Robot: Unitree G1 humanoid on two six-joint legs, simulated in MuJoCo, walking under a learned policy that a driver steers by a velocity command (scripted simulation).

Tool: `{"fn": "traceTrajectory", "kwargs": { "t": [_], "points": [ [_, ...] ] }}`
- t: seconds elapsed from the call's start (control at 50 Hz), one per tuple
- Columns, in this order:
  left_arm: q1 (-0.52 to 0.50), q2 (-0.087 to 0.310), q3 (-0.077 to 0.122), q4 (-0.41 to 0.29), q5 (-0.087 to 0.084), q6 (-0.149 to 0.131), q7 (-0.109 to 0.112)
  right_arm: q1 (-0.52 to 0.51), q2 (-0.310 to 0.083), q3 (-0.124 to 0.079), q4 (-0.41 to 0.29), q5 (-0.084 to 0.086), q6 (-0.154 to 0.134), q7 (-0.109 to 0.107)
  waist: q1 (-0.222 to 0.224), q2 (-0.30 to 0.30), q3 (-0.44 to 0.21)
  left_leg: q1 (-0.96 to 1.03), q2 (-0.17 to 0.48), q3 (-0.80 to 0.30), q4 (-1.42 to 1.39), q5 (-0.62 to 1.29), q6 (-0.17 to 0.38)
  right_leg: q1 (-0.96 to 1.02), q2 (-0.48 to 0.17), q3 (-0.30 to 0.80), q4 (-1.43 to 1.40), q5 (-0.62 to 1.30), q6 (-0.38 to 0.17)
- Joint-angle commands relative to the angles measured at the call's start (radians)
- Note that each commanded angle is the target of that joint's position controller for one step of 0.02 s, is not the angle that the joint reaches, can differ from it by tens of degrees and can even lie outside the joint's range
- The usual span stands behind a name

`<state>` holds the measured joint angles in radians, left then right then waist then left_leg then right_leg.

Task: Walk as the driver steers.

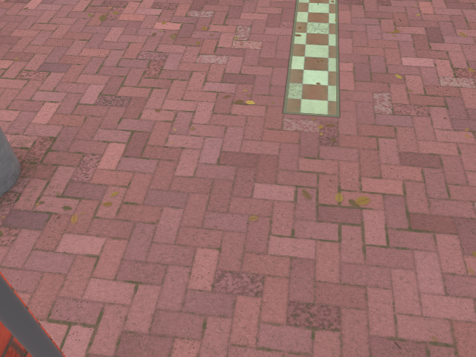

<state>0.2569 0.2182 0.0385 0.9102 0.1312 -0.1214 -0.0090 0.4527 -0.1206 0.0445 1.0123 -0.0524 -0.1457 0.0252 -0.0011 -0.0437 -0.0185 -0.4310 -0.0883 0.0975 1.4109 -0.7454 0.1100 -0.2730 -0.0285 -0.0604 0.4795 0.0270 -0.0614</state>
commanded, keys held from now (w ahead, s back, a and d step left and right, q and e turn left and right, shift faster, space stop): w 1.00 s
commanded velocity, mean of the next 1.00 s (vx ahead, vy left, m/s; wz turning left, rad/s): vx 0.49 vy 0.00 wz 0.00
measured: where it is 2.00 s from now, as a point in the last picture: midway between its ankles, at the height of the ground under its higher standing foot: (227, 248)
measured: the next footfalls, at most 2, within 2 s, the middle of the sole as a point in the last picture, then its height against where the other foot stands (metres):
left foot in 0.40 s outside the picture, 0.17 m lower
right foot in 0.92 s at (266, 351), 0.17 m lower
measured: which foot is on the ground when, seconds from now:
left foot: up 0.00-0.38, down 0.40-0.92, up 0.94-1.00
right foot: down 0.00-0.40, up 0.42-0.90, down 0.92-1.00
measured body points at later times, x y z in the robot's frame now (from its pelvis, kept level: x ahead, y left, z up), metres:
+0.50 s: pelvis +0.27 +0.08 -0.21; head +0.27 +0.09 +0.24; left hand +0.25 +0.33 -0.36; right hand +0.31 -0.17 -0.35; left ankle +0.30 +0.17 -0.93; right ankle +0.14 -0.06 -0.67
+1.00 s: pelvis +0.60 +0.06 -0.37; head +0.64 +0.07 +0.08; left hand +0.82 +0.24 -0.48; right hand +0.46 -0.14 -0.50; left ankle +0.42 +0.20 -0.84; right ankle +0.67 -0.04 -1.10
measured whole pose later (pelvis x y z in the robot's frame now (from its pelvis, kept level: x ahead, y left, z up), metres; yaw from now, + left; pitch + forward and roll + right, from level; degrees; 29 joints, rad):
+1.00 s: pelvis +0.60 +0.06 -0.37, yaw +0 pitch +4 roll +1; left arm -0.01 0.16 -0.01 0.80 -0.04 -0.08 -0.04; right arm 0.54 -0.11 -0.03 1.12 0.04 -0.10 -0.02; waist -0.10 -0.04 0.01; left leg -0.48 -0.05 -0.07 1.82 -0.77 0.03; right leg -0.43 -0.01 -0.03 0.51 -0.16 -0.04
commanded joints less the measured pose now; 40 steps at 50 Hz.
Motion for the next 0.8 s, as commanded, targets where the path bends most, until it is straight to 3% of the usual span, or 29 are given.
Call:
{"fn": "traceTrajectory", "kwargs": {
  "t": [0.02, 0.04, 0.06, 0.1, 0.12, 0.14, 0.16, 0.2, 0.22, 0.26, 0.32, 0.34, 0.36, 0.38, 0.4, 0.42, 0.44, 0.46, 0.48, 0.52, 0.54, 0.58, 0.6, 0.62, 0.66, 0.72, 0.76, 0.78, 0.8],
  "points": [
    [0.612, 0.161, 0.049, 0.169, 0.012, 0.048, -0.021, 0.029, -0.046, -0.055, -0.045, -0.003, -0.010, 0.058, 0.114, -0.123, -0.092, -0.544, -0.054, -0.317, 0.465, 0.210, 0.062, 0.684, -0.195, 0.289, 0.142, 0.566, -0.254],
    [0.504, 0.247, 0.075, 0.135, -0.009, 0.027, -0.051, 0.026, -0.047, -0.057, -0.105, -0.004, -0.015, 0.050, 0.066, -0.044, -0.084, -0.771, -0.055, -0.341, 0.422, 0.293, 0.012, 0.749, -0.283, 0.457, 0.152, 0.759, -0.369],
    [0.291, 0.219, 0.080, 0.104, -0.005, 0.013, -0.057, -0.080, -0.132, -0.071, -0.171, -0.013, -0.013, 0.047, 0.068, -0.102, 0.064, -1.085, 0.068, -0.369, 0.364, 0.353, -0.043, 0.688, -0.390, 0.666, 0.097, 0.249, -0.396],
    [0.191, -0.102, -0.033, 0.096, -0.035, 0.002, -0.050, -0.146, -0.133, -0.066, -0.104, -0.030, 0.035, 0.012, 0.040, 0.272, 0.154, -0.894, 0.224, -0.378, -0.139, 0.783, -0.061, 0.155, -0.328, 0.461, 0.015, 0.045, -0.329],
    [0.161, -0.105, -0.052, 0.090, -0.042, -0.001, -0.043, -0.084, -0.092, -0.055, -0.061, -0.029, 0.059, 0.010, -0.024, 0.108, 0.143, -0.611, 0.281, -0.286, -0.265, 0.875, -0.068, -0.134, -0.263, 0.395, 0.002, 0.101, -0.346],
    [0.181, -0.047, -0.041, 0.105, -0.058, -0.003, -0.037, -0.130, -0.064, -0.047, -0.063, -0.045, 0.078, 0.034, -0.023, -0.019, 0.101, -0.479, 0.266, -0.212, -0.244, 0.898, -0.067, -0.261, -0.167, 0.347, 0.038, -0.056, -0.322],
    [0.197, -0.028, -0.049, 0.100, -0.063, -0.006, -0.027, -0.110, -0.070, -0.034, -0.045, -0.072, 0.071, 0.059, -0.036, -0.016, 0.039, -0.278, 0.220, -0.141, -0.143, 0.935, -0.065, -0.409, -0.112, 0.292, 0.050, -0.197, -0.281],
    [0.340, -0.037, -0.071, 0.140, -0.079, -0.039, 0.022, -0.261, -0.123, -0.039, -0.066, -0.098, 0.065, 0.062, 0.081, 0.043, 0.056, -0.534, 0.262, -0.204, -0.461, 1.212, -0.084, -0.123, -0.117, 0.319, 0.176, -0.284, -0.238],
    [0.350, -0.020, -0.076, 0.122, -0.075, -0.047, 0.038, -0.307, -0.149, -0.034, -0.081, -0.081, 0.059, 0.054, 0.108, 0.120, 0.042, -0.452, 0.259, -0.185, -0.691, 1.371, -0.082, -0.143, -0.073, 0.263, 0.263, -0.343, -0.196],
    [0.315, 0.044, -0.085, 0.137, -0.032, -0.021, -0.009, -0.347, -0.141, -0.029, -0.125, -0.054, 0.073, 0.054, 0.042, 0.015, 0.069, -0.049, 0.204, -0.070, -0.634, 1.228, -0.082, -0.464, -0.065, 0.230, 0.230, -0.527, -0.188],
    [0.216, 0.146, -0.069, 0.112, -0.030, -0.014, -0.051, -0.230, -0.188, -0.022, -0.128, -0.075, 0.092, 0.056, -0.033, -0.004, 0.133, 0.025, 0.190, -0.122, -0.550, 1.024, -0.120, -0.355, -0.152, 0.337, 0.352, -0.373, -0.204],
    [0.199, 0.133, -0.058, 0.101, -0.075, -0.009, -0.039, -0.275, -0.215, -0.027, -0.157, -0.067, 0.088, 0.048, 0.007, 0.032, 0.157, -0.063, 0.180, -0.079, -0.812, 0.809, -0.112, -0.181, -0.146, 0.321, 0.416, -0.383, -0.188],
    [0.263, 0.178, -0.042, 0.140, -0.070, 0.007, -0.037, -0.291, -0.224, -0.031, -0.151, -0.038, 0.079, 0.056, 0.039, 0.059, 0.154, 0.034, 0.151, -0.043, -0.930, 0.788, -0.106, -0.094, -0.133, 0.314, 0.507, -0.324, -0.184],
    [0.272, 0.192, -0.037, 0.188, -0.044, 0.028, -0.050, -0.141, -0.207, -0.029, -0.094, -0.019, 0.070, 0.059, -0.025, 0.038, 0.158, 0.206, 0.179, -0.061, -1.060, 1.003, -0.080, -0.111, -0.135, 0.306, 0.679, -0.333, -0.155],
    [0.304, 0.173, -0.026, 0.213, -0.002, 0.034, -0.093, 0.144, -0.290, -0.078, 0.006, -0.021, 0.051, 0.047, -0.104, 0.099, 0.086, 0.474, 0.141, -0.002, -1.038, 1.117, -0.044, -0.147, -0.054, 0.230, 0.956, -0.206, -0.116],
    [0.430, 0.058, -0.026, 0.247, 0.003, 0.029, -0.129, 0.412, -0.316, -0.099, 0.068, -0.053, 0.056, 0.052, -0.165, 0.318, -0.148, 0.918, 0.265, -0.116, -0.694, 1.356, 0.170, -0.466, 0.119, 0.145, 1.523, -0.601, -0.058],
    [0.409, 0.041, -0.011, 0.175, -0.042, 0.020, -0.137, 0.340, -0.379, -0.103, 0.033, -0.036, 0.063, 0.088, -0.075, 0.343, -0.194, 0.979, 0.371, -0.338, -0.693, 1.587, 0.280, -0.731, 0.127, 0.078, 1.742, -0.771, -0.044],
    [0.164, 0.056, -0.015, 0.034, -0.067, 0.014, -0.126, 0.289, -0.356, -0.103, 0.026, -0.045, 0.060, 0.089, -0.141, 0.226, -0.097, 0.866, 0.431, -0.493, -0.871, 1.086, 0.302, -0.912, 0.111, 0.053, 1.664, -0.708, -0.048],
    [0.008, 0.042, -0.024, -0.032, -0.071, 0.008, -0.099, 0.197, -0.244, -0.077, 0.022, -0.037, 0.059, 0.078, -0.125, 0.116, 0.017, 0.691, 0.487, -0.580, -0.987, 0.522, 0.263, -1.024, 0.024, 0.131, 1.535, -0.514, -0.077],
    [0.048, 0.005, -0.034, -0.034, -0.034, 0.001, -0.051, 0.001, -0.045, -0.006, -0.010, -0.046, 0.036, 0.062, 0.028, 0.021, 0.072, 0.264, 0.442, -0.526, -1.019, 0.472, 0.206, -0.826, -0.110, 0.246, 1.151, -0.163, -0.123],
    [0.052, 0.010, -0.031, -0.021, -0.033, 0.014, -0.048, -0.067, -0.049, -0.005, -0.009, -0.067, 0.021, 0.053, 0.057, 0.037, 0.172, 0.042, 0.398, -0.467, -1.046, 0.505, 0.216, -0.728, -0.162, 0.251, 1.005, -0.079, -0.116],
    [0.029, 0.030, -0.016, -0.005, -0.025, 0.036, -0.071, -0.078, -0.076, -0.005, -0.002, -0.020, -0.004, 0.018, 0.032, 0.048, 0.134, -0.195, 0.292, -0.290, -1.058, 0.501, 0.206, -0.449, -0.140, 0.139, 0.704, 0.092, -0.077],
    [0.070, 0.016, -0.036, -0.011, -0.012, 0.042, -0.086, -0.052, -0.099, -0.006, 0.017, -0.041, -0.009, 0.003, 0.049, 0.112, 0.087, -0.240, 0.260, -0.259, -0.972, 0.600, 0.200, -0.376, -0.111, 0.112, 0.793, 0.093, -0.055],
    [0.020, 0.007, -0.048, -0.034, 0.001, 0.043, -0.090, 0.052, -0.052, 0.003, 0.056, -0.045, -0.021, -0.020, -0.016, 0.059, 0.057, 0.015, 0.250, -0.257, -0.896, 0.668, 0.185, -0.568, -0.167, 0.203, 0.577, 0.283, -0.019],
    [-0.125, 0.037, -0.052, -0.073, -0.029, 0.042, -0.084, 0.178, -0.041, 0.010, 0.078, -0.027, -0.022, -0.051, -0.101, -0.025, 0.056, 0.167, 0.231, -0.247, -0.767, 0.566, 0.149, -0.631, -0.154, 0.159, 0.241, 0.519, 0.032],
    [-0.217, 0.064, -0.056, -0.111, -0.030, 0.061, -0.088, 0.196, -0.076, 0.014, 0.076, -0.039, 0.004, -0.009, -0.078, 0.084, 0.150, -0.114, 0.249, -0.322, -0.818, 0.381, 0.164, -0.373, -0.101, 0.085, 0.290, 0.486, 0.002],
    [-0.355, 0.095, -0.045, -0.163, -0.038, 0.053, -0.084, 0.306, -0.054, 0.007, 0.106, -0.020, 0.008, -0.025, -0.141, -0.002, 0.161, 0.103, 0.277, -0.391, -0.739, 0.434, 0.138, -0.515, -0.096, 0.093, 0.140, 0.368, -0.004],
    [-0.411, 0.088, -0.056, -0.180, -0.037, 0.048, -0.085, 0.334, -0.103, -0.006, 0.112, -0.020, 0.011, -0.035, -0.177, 0.044, 0.187, 0.253, 0.286, -0.427, -0.699, 0.470, 0.137, -0.599, -0.110, 0.104, 0.075, 0.344, 0.008],
    [-0.447, 0.080, -0.054, -0.185, -0.043, 0.047, -0.081, 0.383, -0.076, -0.005, 0.134, -0.019, 0.017, -0.043, -0.202, 0.051, 0.190, 0.342, 0.282, -0.440, -0.674, 0.481, 0.131, -0.634, -0.120, 0.112, 0.022, 0.352, 0.010]
  ]
}}
Velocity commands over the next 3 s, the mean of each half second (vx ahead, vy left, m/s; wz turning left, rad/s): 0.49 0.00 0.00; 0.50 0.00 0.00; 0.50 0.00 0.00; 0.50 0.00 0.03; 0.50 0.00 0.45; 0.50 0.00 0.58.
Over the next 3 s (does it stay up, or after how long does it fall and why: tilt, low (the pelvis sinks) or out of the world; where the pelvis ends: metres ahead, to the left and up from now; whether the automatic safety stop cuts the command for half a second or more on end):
stays up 1.72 0.21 -0.37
